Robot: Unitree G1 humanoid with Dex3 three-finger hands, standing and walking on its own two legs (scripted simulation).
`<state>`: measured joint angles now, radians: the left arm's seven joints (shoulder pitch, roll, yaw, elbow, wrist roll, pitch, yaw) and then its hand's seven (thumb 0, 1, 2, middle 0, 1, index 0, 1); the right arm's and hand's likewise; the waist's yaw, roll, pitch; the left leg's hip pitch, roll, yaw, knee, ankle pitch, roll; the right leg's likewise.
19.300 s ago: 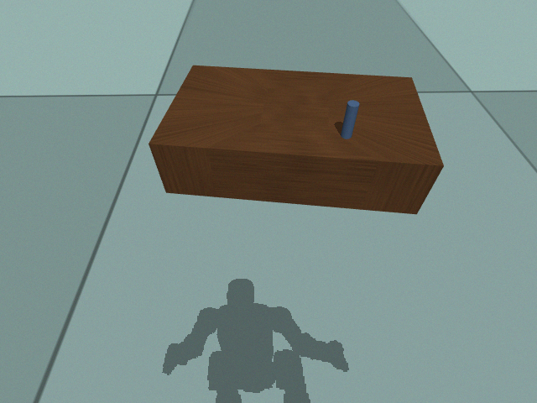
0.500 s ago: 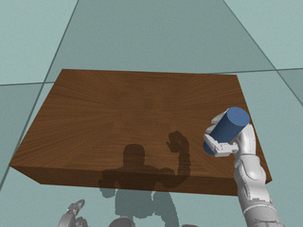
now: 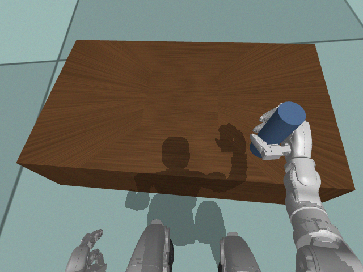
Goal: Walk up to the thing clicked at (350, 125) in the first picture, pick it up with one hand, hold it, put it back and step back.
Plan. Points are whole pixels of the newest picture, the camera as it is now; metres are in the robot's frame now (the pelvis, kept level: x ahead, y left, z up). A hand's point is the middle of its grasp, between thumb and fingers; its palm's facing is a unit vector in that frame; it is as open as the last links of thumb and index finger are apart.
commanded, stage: crouch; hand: right
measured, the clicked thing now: (273, 133) +0.40 -0.17 +0.02
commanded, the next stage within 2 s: lower in 0.94 s
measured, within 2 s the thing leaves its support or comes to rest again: neither
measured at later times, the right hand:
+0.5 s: hand (253, 131) +0.47 -0.16 -0.10, palm faces +0.08 +1.00 -0.01, open 7.3 cm
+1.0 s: hand (249, 131) +0.50 -0.17 -0.15, palm faces +0.08 +1.00 -0.02, open 7.3 cm
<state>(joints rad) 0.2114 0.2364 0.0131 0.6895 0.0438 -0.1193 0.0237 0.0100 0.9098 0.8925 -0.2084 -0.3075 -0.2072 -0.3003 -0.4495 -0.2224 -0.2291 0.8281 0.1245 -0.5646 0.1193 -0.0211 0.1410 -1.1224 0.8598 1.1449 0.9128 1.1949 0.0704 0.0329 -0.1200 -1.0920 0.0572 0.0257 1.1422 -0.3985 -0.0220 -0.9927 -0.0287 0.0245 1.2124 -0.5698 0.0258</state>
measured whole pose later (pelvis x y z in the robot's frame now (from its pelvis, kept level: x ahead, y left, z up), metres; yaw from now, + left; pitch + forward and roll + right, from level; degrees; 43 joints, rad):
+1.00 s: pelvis -0.04 -0.01 -0.16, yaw +0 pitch +36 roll +2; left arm 0.24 0.28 -0.01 0.66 0.07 -0.03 -0.03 0.01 0.91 0.89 -0.21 -0.31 -0.21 -0.30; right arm -0.97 -0.42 -0.42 1.10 0.02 -0.50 0.09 -0.02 0.13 -1.13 0.84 1.17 0.90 1.22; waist 0.19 -0.03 -0.15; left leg -1.86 0.08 0.01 1.72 -0.49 -0.03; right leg -1.76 0.01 0.05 1.84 -0.71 0.02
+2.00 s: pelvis -0.06 -0.01 -0.26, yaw +0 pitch +37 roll +4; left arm 0.25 0.32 -0.07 0.63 0.10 0.02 -0.06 0.00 0.90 0.89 -0.22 -0.30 -0.21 -0.30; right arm -1.16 -0.52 -0.41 1.21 -0.06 -0.48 0.04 -0.02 0.13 -1.14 0.84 1.17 0.90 1.22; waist 0.27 -0.03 -0.08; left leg -2.15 0.10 -0.01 2.00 -0.49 -0.04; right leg -2.07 0.04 0.07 2.16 -0.73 0.02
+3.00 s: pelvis -0.07 -0.02 -0.28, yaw +0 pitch +36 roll +5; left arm 0.26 0.31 -0.10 0.61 0.12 0.05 -0.08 0.00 0.89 0.90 -0.22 -0.30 -0.21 -0.31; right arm -1.21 -0.54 -0.39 1.22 -0.08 -0.46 0.00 0.00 0.30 -0.29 0.57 0.41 0.57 0.42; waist 0.29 -0.03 -0.05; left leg -2.19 0.10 -0.01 2.04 -0.48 -0.05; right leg -2.12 0.05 0.08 2.21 -0.72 0.01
